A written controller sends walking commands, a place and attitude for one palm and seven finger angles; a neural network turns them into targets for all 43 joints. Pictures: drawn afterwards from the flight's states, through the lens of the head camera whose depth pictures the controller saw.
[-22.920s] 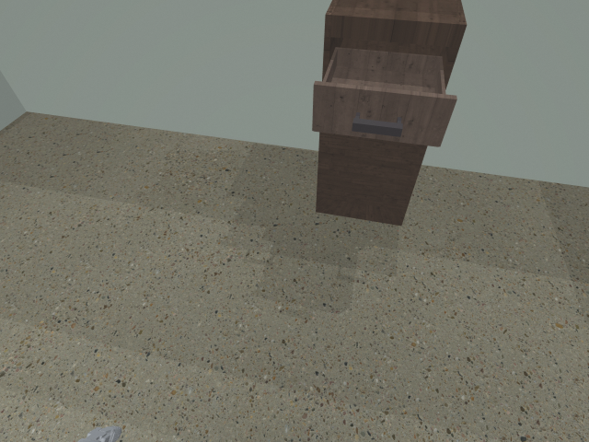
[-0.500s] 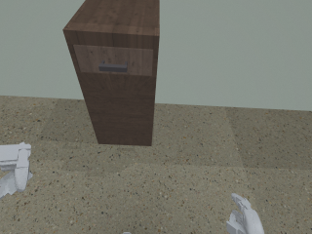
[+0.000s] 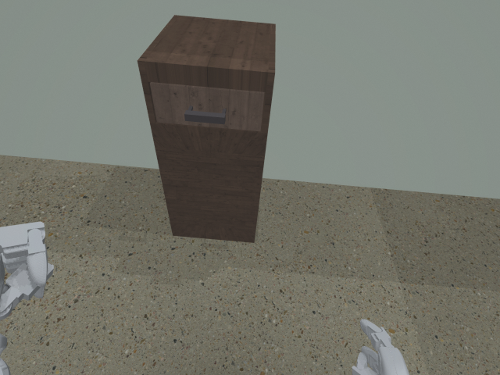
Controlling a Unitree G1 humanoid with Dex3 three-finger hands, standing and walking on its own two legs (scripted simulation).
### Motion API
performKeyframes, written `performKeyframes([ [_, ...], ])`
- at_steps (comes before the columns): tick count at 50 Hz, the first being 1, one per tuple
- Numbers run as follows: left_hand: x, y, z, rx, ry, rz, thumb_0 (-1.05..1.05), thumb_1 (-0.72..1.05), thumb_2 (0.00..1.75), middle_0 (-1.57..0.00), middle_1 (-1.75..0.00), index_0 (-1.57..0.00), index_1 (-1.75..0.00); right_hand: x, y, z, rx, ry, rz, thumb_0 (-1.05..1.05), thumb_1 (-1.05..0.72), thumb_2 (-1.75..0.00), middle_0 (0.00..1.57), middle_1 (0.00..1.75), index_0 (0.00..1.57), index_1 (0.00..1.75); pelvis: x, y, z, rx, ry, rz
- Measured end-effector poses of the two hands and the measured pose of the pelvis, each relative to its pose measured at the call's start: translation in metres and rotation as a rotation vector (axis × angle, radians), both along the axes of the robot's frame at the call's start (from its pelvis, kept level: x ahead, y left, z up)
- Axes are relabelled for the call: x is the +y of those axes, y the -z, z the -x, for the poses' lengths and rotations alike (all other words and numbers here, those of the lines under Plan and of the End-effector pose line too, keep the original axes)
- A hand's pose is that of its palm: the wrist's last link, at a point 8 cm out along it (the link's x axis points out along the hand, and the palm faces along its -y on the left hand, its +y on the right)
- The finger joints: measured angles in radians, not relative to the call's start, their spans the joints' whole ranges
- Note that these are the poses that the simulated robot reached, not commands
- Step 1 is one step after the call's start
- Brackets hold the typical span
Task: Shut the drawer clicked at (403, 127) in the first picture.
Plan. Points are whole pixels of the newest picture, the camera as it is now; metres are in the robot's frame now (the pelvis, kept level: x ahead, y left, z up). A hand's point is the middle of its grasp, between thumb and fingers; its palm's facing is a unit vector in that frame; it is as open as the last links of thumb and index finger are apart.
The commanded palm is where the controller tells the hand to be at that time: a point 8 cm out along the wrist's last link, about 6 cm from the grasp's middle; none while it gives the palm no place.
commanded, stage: stop stepping back and stand still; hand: left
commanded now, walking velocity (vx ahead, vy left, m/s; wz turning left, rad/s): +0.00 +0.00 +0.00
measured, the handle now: (206, 113) +0.86 +0.18 -0.04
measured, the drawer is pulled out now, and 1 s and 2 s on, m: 0.00 0.00 0.00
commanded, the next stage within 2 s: let the arm hang, fingers relaxed in 0.30 s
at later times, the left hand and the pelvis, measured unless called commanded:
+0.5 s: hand (80, 311) +0.19 +0.25 +0.04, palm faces +0.17 -0.86 -0.48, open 3.1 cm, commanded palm none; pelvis -0.01 +0.01 -0.01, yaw +2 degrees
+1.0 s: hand out of the picture -0.09 +0.19 -0.16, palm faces +0.06 -0.97 -0.25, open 5.5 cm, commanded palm none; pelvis -0.01 -0.01 +0.00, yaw +3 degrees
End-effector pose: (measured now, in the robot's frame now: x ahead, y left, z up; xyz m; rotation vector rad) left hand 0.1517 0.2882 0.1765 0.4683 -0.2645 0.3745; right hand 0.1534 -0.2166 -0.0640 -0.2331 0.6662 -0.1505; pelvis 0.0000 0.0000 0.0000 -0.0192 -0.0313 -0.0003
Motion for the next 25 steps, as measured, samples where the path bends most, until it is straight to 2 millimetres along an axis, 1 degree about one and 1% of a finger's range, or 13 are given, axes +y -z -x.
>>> performKeyframes([
  [3,-0.010,-0.007,0.006,0.020,0.038,-0.031,0.02,0.89,0.90,-1.41,-1.60,-1.40,-1.60,0.007,-0.002,-0.001,-0.015,-0.033,-0.030,0.02,-0.90,-0.89,0.21,0.30,0.20,0.30,-0.002,-0.002,0.006,0.011,-0.011,0.000],
  [6,-0.016,-0.010,0.014,0.019,0.070,-0.030,0.02,0.89,0.90,-1.41,-1.60,-1.40,-1.60,0.006,0.001,0.001,0.013,-0.038,-0.028,0.02,-0.90,-0.89,0.21,0.30,0.20,0.30,0.001,-0.001,0.005,0.020,-0.002,0.005],
  [8,-0.012,-0.008,0.016,0.012,0.061,-0.016,0.01,0.88,0.90,-1.41,-1.60,-1.40,-1.60,0.003,0.004,0.003,0.035,-0.025,-0.013,0.02,-0.90,-0.89,0.21,0.30,0.20,0.30,0.004,0.000,0.001,0.026,-0.004,0.010],
  [10,-0.004,-0.002,0.015,0.011,0.037,-0.007,0.01,0.88,0.90,-1.41,-1.60,-1.40,-1.60,0.000,0.009,0.003,0.048,-0.011,0.010,0.02,-0.90,-0.89,0.21,0.30,0.20,0.30,0.009,0.003,-0.001,0.028,-0.021,0.021],
  [14,0.010,0.005,0.009,0.060,-0.006,-0.007,0.01,0.88,0.90,-1.41,-1.60,-1.41,-1.60,-0.001,0.007,0.005,0.060,0.000,0.022,0.02,-0.90,-0.89,0.21,0.30,0.20,0.30,0.012,0.000,0.002,0.021,-0.007,-0.018],
  [16,0.009,0.002,0.007,0.070,-0.002,-0.029,0.02,0.88,0.90,-1.41,-1.60,-1.40,-1.60,0.001,0.005,0.005,0.043,-0.005,0.015,0.02,-0.91,-0.89,0.20,0.30,0.20,0.30,0.011,-0.002,0.004,0.024,-0.003,-0.031],
  [20,-0.003,-0.006,0.005,0.074,0.032,-0.059,0.02,0.89,0.90,-1.41,-1.60,-1.40,-1.60,0.003,0.003,0.003,0.028,-0.022,-0.012,0.02,-0.91,-0.89,0.20,0.30,0.20,0.30,0.007,-0.004,0.006,0.034,-0.010,-0.025],
  [21,-0.005,0.001,0.002,0.098,0.054,-0.073,0.02,0.89,0.90,-1.41,-1.60,-1.40,-1.60,0.002,0.007,0.003,0.030,-0.040,-0.025,0.02,-0.91,-0.89,0.20,0.30,0.20,0.30,0.006,-0.004,0.006,0.043,-0.018,-0.016],
  [22,-0.004,0.018,-0.003,0.166,0.068,-0.066,0.01,0.89,0.90,-1.41,-1.60,-1.40,-1.60,-0.001,0.014,0.002,0.049,-0.059,-0.037,0.01,-0.90,-0.89,0.20,0.30,0.20,0.30,0.007,-0.002,0.008,0.047,-0.023,-0.007],
  [23,0.000,0.043,-0.009,0.262,0.067,-0.037,0.01,0.89,0.90,-1.40,-1.59,-1.40,-1.59,-0.004,0.022,0.002,0.079,-0.069,-0.044,0.01,-0.90,-0.89,0.20,0.30,0.20,0.30,0.008,0.000,0.009,0.048,-0.027,0.000],
  [25,0.007,0.106,-0.013,0.494,0.025,0.062,0.00,0.89,0.90,-1.38,-1.57,-1.38,-1.57,-0.013,0.038,0.007,0.150,-0.067,-0.045,0.01,-0.90,-0.89,0.21,0.30,0.20,0.30,0.008,0.005,0.012,0.040,-0.035,0.003],
])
